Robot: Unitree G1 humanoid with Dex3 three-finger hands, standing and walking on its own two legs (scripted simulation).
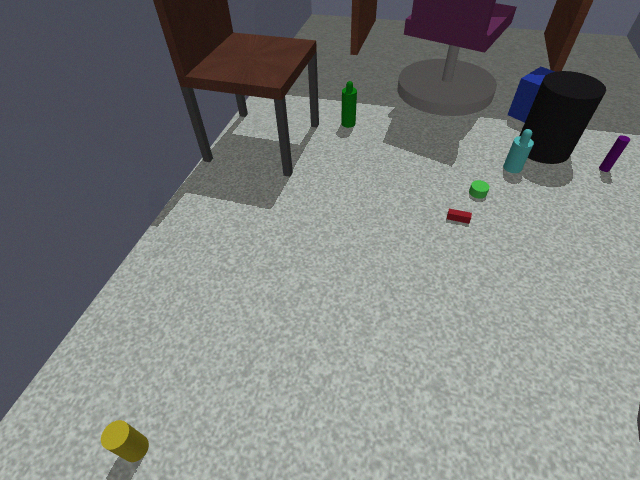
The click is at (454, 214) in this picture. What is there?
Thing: small brick
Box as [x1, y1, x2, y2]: [447, 209, 471, 223]
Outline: 449,209 447,214 448,219 468,223 471,213
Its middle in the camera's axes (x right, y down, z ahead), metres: +0.62 -0.11 +1.71
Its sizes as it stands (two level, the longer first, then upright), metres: 0.097 0.032 0.037
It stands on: the floor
